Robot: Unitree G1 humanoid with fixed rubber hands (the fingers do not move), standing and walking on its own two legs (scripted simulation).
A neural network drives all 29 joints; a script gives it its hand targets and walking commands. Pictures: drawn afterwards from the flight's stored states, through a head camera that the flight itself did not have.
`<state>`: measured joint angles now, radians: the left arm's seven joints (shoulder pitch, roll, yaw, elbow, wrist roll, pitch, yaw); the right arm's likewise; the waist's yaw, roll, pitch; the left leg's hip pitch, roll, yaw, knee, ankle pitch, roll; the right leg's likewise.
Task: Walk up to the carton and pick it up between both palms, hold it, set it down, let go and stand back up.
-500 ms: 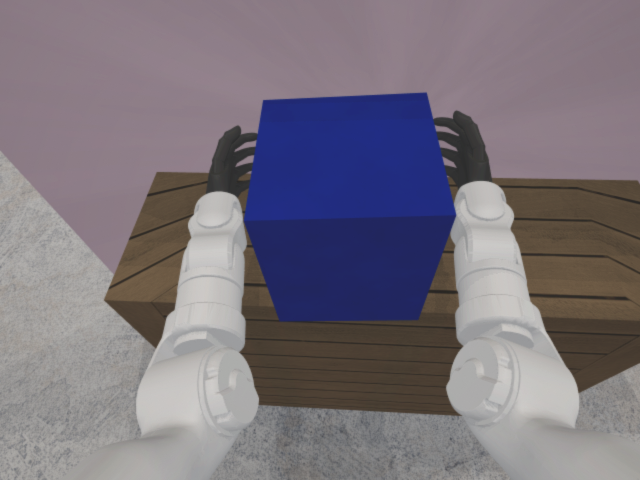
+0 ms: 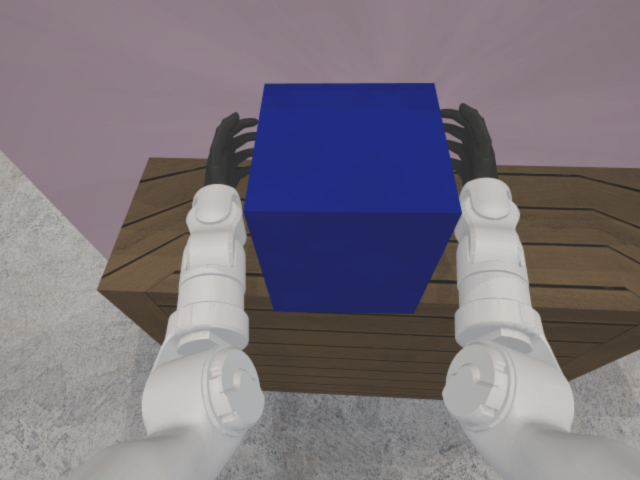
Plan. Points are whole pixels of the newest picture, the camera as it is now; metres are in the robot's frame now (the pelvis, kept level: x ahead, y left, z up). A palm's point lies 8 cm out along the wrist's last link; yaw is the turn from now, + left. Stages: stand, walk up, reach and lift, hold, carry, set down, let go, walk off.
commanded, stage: set down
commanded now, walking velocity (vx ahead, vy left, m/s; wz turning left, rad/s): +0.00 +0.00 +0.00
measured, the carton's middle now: (345, 209) +0.44 -0.05 +0.04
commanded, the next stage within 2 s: none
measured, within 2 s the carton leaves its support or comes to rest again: neither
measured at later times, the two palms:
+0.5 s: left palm (224, 182) +0.45 +0.11 +0.11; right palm (475, 174) +0.42 -0.20 +0.11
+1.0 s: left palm (216, 175) +0.48 +0.12 +0.09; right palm (466, 167) +0.45 -0.20 +0.09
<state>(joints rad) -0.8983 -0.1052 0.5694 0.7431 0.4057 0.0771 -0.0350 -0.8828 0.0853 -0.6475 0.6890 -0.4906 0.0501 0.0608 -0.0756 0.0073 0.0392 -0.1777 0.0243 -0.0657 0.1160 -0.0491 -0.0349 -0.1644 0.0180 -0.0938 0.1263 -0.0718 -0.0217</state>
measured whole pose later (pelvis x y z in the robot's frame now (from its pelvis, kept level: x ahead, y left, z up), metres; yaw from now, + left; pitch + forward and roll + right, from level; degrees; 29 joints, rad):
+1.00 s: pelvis +0.00 +0.02 -0.01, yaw -6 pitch +22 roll +0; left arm -1.06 0.13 0.19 1.27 -0.04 -0.15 0.13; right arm -1.10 -0.23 -0.05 1.31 0.15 -0.12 -0.08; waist 0.02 0.02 -0.23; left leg -0.54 0.03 0.04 0.23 -0.08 -0.01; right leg -0.54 0.02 0.01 0.19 -0.03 0.00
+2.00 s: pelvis -0.02 +0.01 -0.01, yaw -5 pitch +14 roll -1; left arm -1.32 0.38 -0.07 1.13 -0.38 0.31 0.13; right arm -1.38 -0.47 0.14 1.30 0.47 0.28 -0.05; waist -0.02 0.01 -0.19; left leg -0.45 0.05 0.00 0.34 -0.13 -0.03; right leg -0.42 0.04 -0.03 0.25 -0.07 -0.02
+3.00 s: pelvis -0.02 +0.01 +0.00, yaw -5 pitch +2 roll +0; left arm -0.50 0.19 0.05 0.54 -0.14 0.20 0.09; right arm -0.61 -0.33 -0.03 0.79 0.28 0.10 0.00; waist -0.01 -0.01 -0.05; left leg -0.19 0.04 0.02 0.28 -0.12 -0.02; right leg -0.19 0.03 -0.01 0.25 -0.09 -0.02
